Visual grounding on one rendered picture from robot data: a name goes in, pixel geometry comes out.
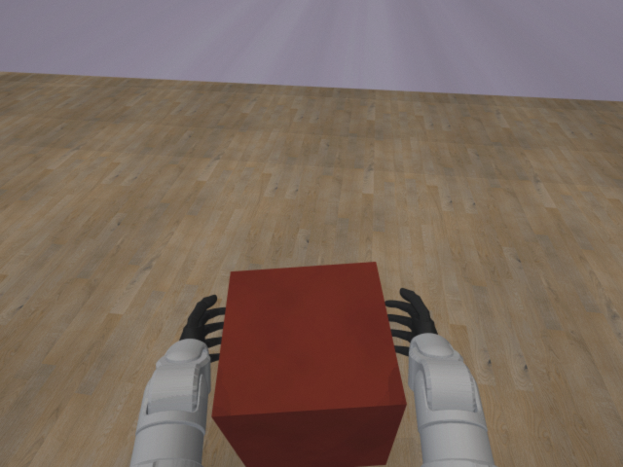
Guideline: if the carton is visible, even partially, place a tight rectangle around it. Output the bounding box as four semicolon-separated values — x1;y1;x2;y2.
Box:
211;262;407;467

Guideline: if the robot left hand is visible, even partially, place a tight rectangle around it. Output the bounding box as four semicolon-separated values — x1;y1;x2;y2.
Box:
180;295;226;363

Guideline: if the left robot forearm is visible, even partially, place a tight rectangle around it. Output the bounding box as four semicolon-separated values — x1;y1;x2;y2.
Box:
129;339;211;467

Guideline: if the robot right hand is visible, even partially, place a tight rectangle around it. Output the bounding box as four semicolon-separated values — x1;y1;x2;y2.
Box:
385;288;438;357

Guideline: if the right robot forearm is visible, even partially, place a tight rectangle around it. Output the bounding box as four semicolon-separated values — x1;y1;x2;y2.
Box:
408;333;497;467

